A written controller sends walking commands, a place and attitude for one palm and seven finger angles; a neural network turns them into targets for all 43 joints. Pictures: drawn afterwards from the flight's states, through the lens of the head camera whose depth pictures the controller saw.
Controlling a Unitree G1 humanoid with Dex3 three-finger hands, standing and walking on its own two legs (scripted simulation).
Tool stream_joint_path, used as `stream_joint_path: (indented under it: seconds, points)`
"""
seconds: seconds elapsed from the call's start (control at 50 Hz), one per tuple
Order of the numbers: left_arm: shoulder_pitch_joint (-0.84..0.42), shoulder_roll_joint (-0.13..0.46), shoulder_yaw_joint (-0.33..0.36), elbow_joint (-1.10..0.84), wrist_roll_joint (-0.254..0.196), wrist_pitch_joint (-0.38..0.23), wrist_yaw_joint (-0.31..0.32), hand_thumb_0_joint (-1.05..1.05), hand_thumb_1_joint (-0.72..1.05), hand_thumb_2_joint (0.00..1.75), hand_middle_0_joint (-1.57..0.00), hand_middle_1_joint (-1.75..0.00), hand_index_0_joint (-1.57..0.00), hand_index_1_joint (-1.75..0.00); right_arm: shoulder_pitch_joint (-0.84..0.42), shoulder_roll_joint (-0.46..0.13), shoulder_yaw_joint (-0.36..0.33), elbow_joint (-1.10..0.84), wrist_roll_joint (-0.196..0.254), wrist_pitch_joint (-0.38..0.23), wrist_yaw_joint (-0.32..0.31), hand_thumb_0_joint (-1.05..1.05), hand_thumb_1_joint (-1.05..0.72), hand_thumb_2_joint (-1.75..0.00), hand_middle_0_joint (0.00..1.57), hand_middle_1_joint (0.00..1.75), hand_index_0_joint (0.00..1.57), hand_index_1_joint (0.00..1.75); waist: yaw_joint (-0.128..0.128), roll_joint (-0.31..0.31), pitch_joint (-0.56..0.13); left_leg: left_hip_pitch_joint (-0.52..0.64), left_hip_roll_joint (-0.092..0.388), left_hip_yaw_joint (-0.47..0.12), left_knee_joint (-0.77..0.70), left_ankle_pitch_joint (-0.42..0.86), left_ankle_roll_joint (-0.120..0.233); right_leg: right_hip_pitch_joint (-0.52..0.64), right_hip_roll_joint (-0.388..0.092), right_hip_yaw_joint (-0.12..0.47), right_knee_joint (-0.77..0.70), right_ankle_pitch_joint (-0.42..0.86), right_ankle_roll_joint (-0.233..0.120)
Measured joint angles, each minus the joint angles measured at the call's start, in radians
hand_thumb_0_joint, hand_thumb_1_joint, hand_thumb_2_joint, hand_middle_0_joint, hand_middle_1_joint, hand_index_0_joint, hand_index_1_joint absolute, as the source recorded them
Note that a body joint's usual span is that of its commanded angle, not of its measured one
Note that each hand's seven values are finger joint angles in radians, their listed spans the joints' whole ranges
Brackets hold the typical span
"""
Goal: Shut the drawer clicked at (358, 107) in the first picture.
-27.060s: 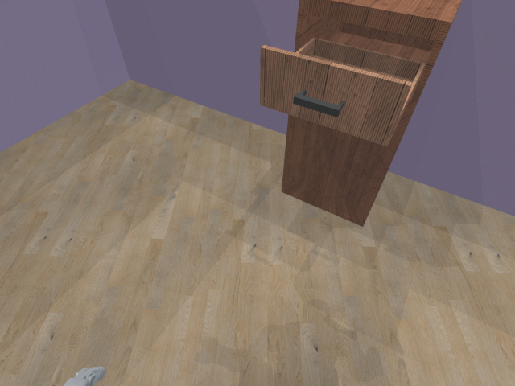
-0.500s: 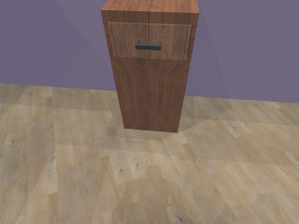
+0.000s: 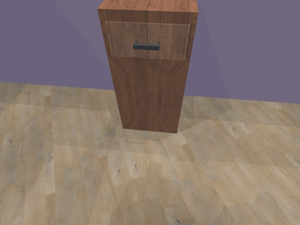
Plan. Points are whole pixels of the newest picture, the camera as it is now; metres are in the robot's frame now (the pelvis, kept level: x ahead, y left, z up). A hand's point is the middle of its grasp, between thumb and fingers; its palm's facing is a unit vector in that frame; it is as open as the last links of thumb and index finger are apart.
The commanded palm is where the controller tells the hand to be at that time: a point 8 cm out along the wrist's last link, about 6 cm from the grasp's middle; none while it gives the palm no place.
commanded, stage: look to check the result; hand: left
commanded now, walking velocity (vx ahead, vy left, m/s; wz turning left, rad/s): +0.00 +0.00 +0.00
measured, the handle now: (146, 44) +0.90 +0.06 +0.01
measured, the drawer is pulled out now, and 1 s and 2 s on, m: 0.00 0.00 0.00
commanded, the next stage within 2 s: stand and wait in 0.26 s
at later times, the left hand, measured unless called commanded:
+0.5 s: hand out of the picture +0.03 +0.18 -0.17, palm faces +0.02 -0.97 -0.23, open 7.4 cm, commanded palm none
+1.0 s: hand out of the picture +0.04 +0.19 -0.17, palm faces +0.01 -0.97 -0.25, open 7.4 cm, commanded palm none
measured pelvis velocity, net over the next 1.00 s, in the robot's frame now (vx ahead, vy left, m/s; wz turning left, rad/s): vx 0.01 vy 0.00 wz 0.00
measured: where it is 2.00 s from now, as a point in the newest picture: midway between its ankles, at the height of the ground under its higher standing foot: outside the picture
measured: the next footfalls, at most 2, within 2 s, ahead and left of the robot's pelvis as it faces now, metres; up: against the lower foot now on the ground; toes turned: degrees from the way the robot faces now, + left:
none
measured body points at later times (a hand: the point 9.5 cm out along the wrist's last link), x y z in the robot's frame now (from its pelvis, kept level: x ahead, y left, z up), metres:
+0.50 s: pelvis +0.01 +0.00 +0.00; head +0.02 -0.01 +0.45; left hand +0.03 +0.23 -0.15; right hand +0.01 -0.24 -0.16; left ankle +0.00 +0.12 -0.75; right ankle +0.00 -0.09 -0.75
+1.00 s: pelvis +0.01 +0.00 +0.00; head +0.03 -0.01 +0.45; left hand +0.04 +0.25 -0.15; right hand +0.02 -0.25 -0.16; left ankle +0.00 +0.12 -0.75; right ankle +0.00 -0.09 -0.75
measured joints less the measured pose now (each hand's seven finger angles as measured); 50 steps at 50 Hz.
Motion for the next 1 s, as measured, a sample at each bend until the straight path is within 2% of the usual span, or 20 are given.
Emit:
stream_joint_path:
  seconds: [1.0]
  points:
    - [-0.053,0.046,0.006,-0.006,0.000,-0.004,-0.009,0.00,0.91,0.90,-0.20,-0.30,-0.20,-0.30,-0.043,-0.045,0.001,0.005,-0.001,-0.004,0.003,0.01,-0.91,-0.90,0.20,0.29,0.20,0.30,-0.002,0.000,0.006,0.030,0.005,0.002,-0.039,0.006,-0.006,0.028,0.006,0.003,-0.037,0.006,-0.003]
